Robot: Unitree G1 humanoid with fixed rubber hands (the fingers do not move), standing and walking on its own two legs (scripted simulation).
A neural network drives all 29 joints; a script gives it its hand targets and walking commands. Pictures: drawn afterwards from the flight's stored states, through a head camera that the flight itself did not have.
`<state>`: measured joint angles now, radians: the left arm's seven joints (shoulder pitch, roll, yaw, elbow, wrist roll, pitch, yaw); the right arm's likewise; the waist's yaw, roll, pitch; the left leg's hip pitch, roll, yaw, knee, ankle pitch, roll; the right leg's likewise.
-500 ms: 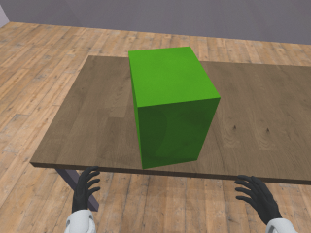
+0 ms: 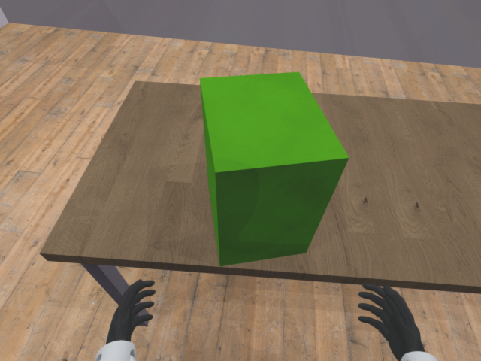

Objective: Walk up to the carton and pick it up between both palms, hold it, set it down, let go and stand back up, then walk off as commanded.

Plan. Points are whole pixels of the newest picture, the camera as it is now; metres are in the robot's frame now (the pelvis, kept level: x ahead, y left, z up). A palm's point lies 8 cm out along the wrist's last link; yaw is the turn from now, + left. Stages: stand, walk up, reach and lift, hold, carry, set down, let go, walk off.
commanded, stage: set down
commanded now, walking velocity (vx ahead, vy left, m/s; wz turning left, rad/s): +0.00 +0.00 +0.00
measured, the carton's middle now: (257, 173) +0.46 +0.03 +0.05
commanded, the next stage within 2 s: let go in 1.74 s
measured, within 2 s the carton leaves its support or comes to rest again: neither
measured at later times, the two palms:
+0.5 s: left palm (116, 346) +0.17 +0.24 -0.07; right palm (391, 354) +0.18 -0.20 -0.06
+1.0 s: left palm (113, 346) +0.17 +0.25 -0.08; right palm out of the picture +0.18 -0.20 -0.08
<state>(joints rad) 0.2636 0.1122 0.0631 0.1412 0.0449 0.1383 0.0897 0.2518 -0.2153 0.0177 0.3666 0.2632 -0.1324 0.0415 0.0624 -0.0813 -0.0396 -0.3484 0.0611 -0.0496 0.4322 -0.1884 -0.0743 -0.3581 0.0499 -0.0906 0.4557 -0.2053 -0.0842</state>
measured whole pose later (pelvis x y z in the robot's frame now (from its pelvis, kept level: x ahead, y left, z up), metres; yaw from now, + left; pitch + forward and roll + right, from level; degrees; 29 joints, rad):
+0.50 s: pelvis +0.01 +0.00 +0.00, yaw +0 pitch +7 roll +0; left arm 0.26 0.19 0.06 0.27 0.04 0.12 0.00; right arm 0.26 -0.14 0.02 0.49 0.19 -0.18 -0.03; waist 0.06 -0.08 -0.02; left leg -0.35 0.06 -0.05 0.43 -0.20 -0.07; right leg -0.36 0.05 -0.09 0.46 -0.22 -0.08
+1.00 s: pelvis +0.03 +0.00 +0.00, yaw +0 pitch +8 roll +0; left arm 0.26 0.24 0.06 0.33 0.04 0.12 -0.04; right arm 0.26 -0.11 0.02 0.63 0.15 -0.28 -0.05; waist 0.06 -0.08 0.00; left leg -0.35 0.06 -0.05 0.43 -0.22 -0.07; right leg -0.36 0.05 -0.09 0.46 -0.24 -0.08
